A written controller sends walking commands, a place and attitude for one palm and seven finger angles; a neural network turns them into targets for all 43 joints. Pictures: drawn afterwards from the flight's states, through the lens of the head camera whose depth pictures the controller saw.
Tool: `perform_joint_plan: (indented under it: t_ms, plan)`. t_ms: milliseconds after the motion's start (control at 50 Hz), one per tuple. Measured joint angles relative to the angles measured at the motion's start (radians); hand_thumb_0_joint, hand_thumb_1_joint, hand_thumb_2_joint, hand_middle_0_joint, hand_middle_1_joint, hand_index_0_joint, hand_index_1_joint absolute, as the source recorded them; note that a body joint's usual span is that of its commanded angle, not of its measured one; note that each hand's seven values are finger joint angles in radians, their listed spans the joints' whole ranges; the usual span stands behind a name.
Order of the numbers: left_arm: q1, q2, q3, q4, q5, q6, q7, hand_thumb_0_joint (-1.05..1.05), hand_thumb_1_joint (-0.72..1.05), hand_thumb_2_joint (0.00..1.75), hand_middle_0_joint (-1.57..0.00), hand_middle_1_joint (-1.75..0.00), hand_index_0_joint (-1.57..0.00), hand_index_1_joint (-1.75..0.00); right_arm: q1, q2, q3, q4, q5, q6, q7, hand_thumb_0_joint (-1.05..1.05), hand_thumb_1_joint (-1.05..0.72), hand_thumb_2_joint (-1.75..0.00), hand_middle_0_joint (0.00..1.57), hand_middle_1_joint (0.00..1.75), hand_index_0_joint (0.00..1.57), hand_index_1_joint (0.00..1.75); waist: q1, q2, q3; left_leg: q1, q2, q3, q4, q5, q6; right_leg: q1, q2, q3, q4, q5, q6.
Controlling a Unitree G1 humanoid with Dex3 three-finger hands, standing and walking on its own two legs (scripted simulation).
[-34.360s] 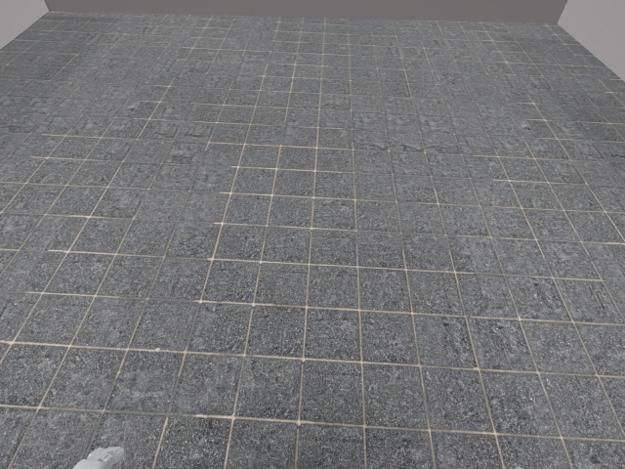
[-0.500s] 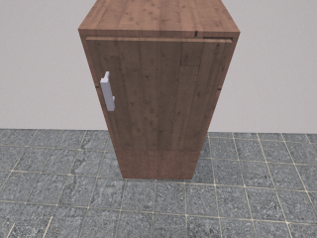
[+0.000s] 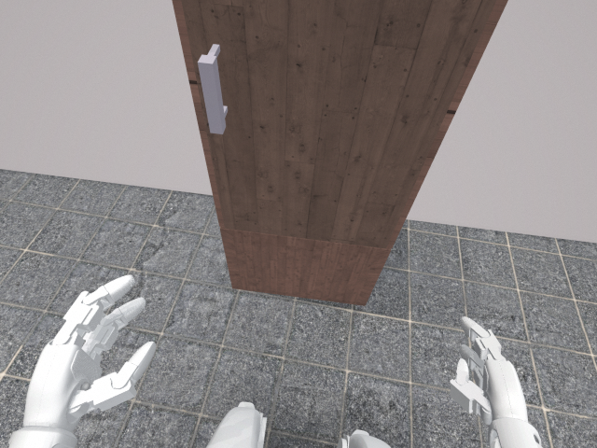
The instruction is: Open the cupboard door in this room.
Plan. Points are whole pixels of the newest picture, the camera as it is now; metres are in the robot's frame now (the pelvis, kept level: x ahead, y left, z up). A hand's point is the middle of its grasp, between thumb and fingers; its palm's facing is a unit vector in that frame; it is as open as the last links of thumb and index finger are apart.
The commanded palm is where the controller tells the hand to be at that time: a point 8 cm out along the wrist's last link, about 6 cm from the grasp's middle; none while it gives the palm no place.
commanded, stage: raise the hand with hooked fingers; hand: left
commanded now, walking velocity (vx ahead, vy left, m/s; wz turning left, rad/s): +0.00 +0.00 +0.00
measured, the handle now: (216, 90) +0.60 +0.22 +0.13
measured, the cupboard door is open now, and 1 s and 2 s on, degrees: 0 0 0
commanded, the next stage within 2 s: move the hooked fingers beside the handle in 1.58 s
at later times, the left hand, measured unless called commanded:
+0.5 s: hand (110, 292) +0.26 +0.25 +0.09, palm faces +0.00 -1.00 -0.05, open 12.2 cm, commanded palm +0.23 +0.31 +0.10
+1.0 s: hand (73, 228) +0.30 +0.30 +0.14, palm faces +0.03 -1.00 -0.04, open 13.9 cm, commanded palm +0.28 +0.35 +0.15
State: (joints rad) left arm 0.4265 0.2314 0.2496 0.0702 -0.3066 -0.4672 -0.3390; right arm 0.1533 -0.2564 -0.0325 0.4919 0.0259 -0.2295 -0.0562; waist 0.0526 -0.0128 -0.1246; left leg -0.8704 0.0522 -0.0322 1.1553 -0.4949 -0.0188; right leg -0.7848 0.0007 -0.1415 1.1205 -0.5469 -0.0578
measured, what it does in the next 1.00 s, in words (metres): rises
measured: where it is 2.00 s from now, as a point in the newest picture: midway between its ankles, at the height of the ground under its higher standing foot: outside the picture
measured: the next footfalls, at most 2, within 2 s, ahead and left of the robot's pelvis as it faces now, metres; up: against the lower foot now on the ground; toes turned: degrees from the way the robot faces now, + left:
none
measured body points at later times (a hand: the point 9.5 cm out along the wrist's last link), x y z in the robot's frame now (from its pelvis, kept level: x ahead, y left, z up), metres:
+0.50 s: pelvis +0.01 +0.02 +0.03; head +0.06 +0.03 +0.48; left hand +0.25 +0.31 +0.09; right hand +0.14 -0.25 -0.04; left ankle +0.04 +0.13 -0.65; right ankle +0.01 -0.09 -0.65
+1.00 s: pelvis +0.02 +0.03 +0.05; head +0.05 +0.04 +0.50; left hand +0.30 +0.35 +0.14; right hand +0.19 -0.20 -0.02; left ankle +0.04 +0.13 -0.65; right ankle +0.01 -0.09 -0.65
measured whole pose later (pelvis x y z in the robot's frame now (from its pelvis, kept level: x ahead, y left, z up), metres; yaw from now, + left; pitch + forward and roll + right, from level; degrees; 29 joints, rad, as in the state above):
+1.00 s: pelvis +0.02 +0.03 +0.05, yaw +0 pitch +7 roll -2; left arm -0.02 0.40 0.39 0.34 -0.34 -0.21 -0.46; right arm 0.25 -0.26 0.06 0.56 0.05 -0.20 -0.09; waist 0.02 0.03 -0.06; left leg -0.57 0.02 0.02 0.82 -0.38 0.03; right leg -0.48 -0.01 -0.10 0.76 -0.40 0.00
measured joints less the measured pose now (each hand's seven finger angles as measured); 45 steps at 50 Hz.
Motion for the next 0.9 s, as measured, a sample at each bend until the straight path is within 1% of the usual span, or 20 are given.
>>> perform_joint_plan:
  t_ms: [40, 80, 160, 200, 220, 260, 340, 440, 540, 640, 720, 800, 900]
  plan:
    - [-0.035, 0.015, 0.003, -0.015, -0.004, -0.004, -0.011, 0.02, 0.44, 0.71, -0.24, -0.59, -0.23, -0.59, 0.010, 0.014, 0.023, 0.028, 0.001, -0.002, -0.005, 0.01, -0.90, -0.90, 0.20, 0.30, 0.20, 0.30, 0.000, 0.012, 0.006, -0.008, 0.002, -0.015, 0.003, 0.003, -0.002, 0.002, 0.004, -0.014, -0.008, 0.005, -0.003]
    - [-0.085, 0.034, 0.008, -0.005, -0.014, 0.015, -0.039, 0.02, 0.40, 0.69, -0.24, -0.62, -0.24, -0.62, 0.021, 0.028, 0.046, 0.056, 0.004, 0.001, -0.009, 0.01, -0.90, -0.90, 0.20, 0.30, 0.20, 0.30, -0.006, 0.024, 0.014, -0.008, 0.005, -0.022, -0.002, 0.010, -0.003, 0.005, 0.008, -0.021, -0.020, 0.014, -0.004]
    - [-0.158, 0.073, 0.025, 0.037, -0.033, 0.108, -0.075, 0.02, 0.30, 0.65, -0.25, -0.68, -0.24, -0.68, 0.059, 0.054, 0.073, 0.090, 0.012, 0.016, -0.012, 0.01, -0.90, -0.90, 0.21, 0.30, 0.20, 0.30, -0.033, 0.042, 0.024, 0.021, 0.007, -0.010, -0.049, 0.032, -0.001, 0.028, 0.011, -0.009, -0.064, 0.040, -0.001]
    - [-0.166, 0.083, 0.039, 0.056, -0.043, 0.144, -0.074, 0.01, 0.26, 0.63, -0.25, -0.71, -0.25, -0.71, 0.086, 0.058, 0.076, 0.096, 0.013, 0.021, -0.012, 0.01, -0.90, -0.90, 0.21, 0.30, 0.20, 0.30, -0.048, 0.047, 0.024, 0.046, 0.007, 0.005, -0.083, 0.045, 0.002, 0.045, 0.011, 0.004, -0.093, 0.055, 0.004]
    - [-0.166, 0.085, 0.047, 0.064, -0.047, 0.154, -0.069, 0.01, 0.23, 0.62, -0.25, -0.72, -0.25, -0.72, 0.100, 0.057, 0.075, 0.097, 0.013, 0.022, -0.012, 0.01, -0.90, -0.90, 0.21, 0.30, 0.20, 0.30, -0.055, 0.048, 0.023, 0.059, 0.006, 0.012, -0.101, 0.051, 0.005, 0.054, 0.010, 0.011, -0.107, 0.062, 0.007]
    - [-0.162, 0.086, 0.062, 0.077, -0.054, 0.154, -0.056, 0.01, 0.19, 0.60, -0.26, -0.75, -0.25, -0.75, 0.126, 0.049, 0.070, 0.100, 0.013, 0.020, -0.012, 0.01, -0.90, -0.90, 0.21, 0.30, 0.20, 0.30, -0.065, 0.049, 0.021, 0.081, 0.004, 0.026, -0.131, 0.062, 0.009, 0.068, 0.008, 0.024, -0.132, 0.074, 0.013]
    - [-0.165, 0.082, 0.081, 0.101, -0.057, 0.120, -0.039, 0.01, 0.10, 0.56, -0.26, -0.81, -0.26, -0.81, 0.161, 0.015, 0.051, 0.107, 0.014, 0.012, -0.014, 0.01, -0.90, -0.90, 0.21, 0.30, 0.20, 0.30, -0.072, 0.046, 0.022, 0.108, -0.002, 0.042, -0.169, 0.074, 0.019, 0.089, 0.003, 0.039, -0.164, 0.087, 0.022]
    - [-0.184, 0.082, 0.077, 0.121, -0.052, 0.096, -0.048, 0.01, -0.02, 0.51, -0.27, -0.89, -0.27, -0.89, 0.166, -0.025, 0.031, 0.114, 0.019, 0.000, -0.019, 0.02, -0.90, -0.90, 0.21, 0.30, 0.20, 0.30, -0.069, 0.036, 0.032, 0.136, -0.010, 0.051, -0.192, 0.077, 0.030, 0.117, -0.004, 0.047, -0.190, 0.095, 0.032]
    - [-0.209, 0.089, 0.071, 0.119, -0.041, 0.108, -0.047, 0.01, -0.14, 0.46, -0.28, -0.96, -0.27, -0.96, 0.143, -0.034, 0.029, 0.101, 0.021, -0.008, -0.023, 0.02, -0.90, -0.90, 0.20, 0.30, 0.20, 0.30, -0.066, 0.026, 0.042, 0.174, -0.016, 0.054, -0.218, 0.081, 0.038, 0.159, -0.008, 0.050, -0.223, 0.104, 0.040]
    - [-0.253, 0.103, 0.077, 0.127, -0.035, 0.141, -0.042, 0.00, -0.25, 0.41, -0.29, -1.04, -0.28, -1.04, 0.113, -0.021, 0.045, 0.075, 0.022, -0.006, -0.022, 0.01, -0.90, -0.90, 0.20, 0.30, 0.20, 0.30, -0.058, 0.025, 0.044, 0.210, -0.022, 0.053, -0.246, 0.088, 0.043, 0.200, -0.011, 0.049, -0.259, 0.115, 0.047]
    - [-0.298, 0.118, 0.088, 0.150, -0.032, 0.178, -0.051, 0.00, -0.35, 0.37, -0.29, -1.10, -0.29, -1.10, 0.095, -0.007, 0.065, 0.060, 0.023, 0.002, -0.021, 0.01, -0.90, -0.90, 0.20, 0.30, 0.20, 0.30, -0.048, 0.029, 0.046, 0.238, -0.025, 0.052, -0.269, 0.094, 0.046, 0.231, -0.013, 0.047, -0.288, 0.124, 0.050]
    - [-0.343, 0.132, 0.101, 0.182, -0.033, 0.212, -0.071, 0.00, -0.42, 0.34, -0.30, -1.15, -0.30, -1.15, 0.086, 0.004, 0.083, 0.054, 0.022, 0.011, -0.021, 0.01, -0.90, -0.90, 0.21, 0.30, 0.20, 0.30, -0.037, 0.033, 0.048, 0.261, -0.029, 0.051, -0.291, 0.101, 0.048, 0.256, -0.015, 0.046, -0.313, 0.132, 0.053]
    - [-0.399, 0.151, 0.123, 0.228, -0.034, 0.242, -0.098, 0.00, -0.47, 0.31, -0.30, -1.18, -0.30, -1.18, 0.087, 0.007, 0.096, 0.061, 0.022, 0.023, -0.026, 0.01, -0.90, -0.90, 0.21, 0.30, 0.20, 0.30, -0.030, 0.037, 0.055, 0.284, -0.031, 0.050, -0.315, 0.109, 0.049, 0.281, -0.015, 0.045, -0.339, 0.142, 0.054]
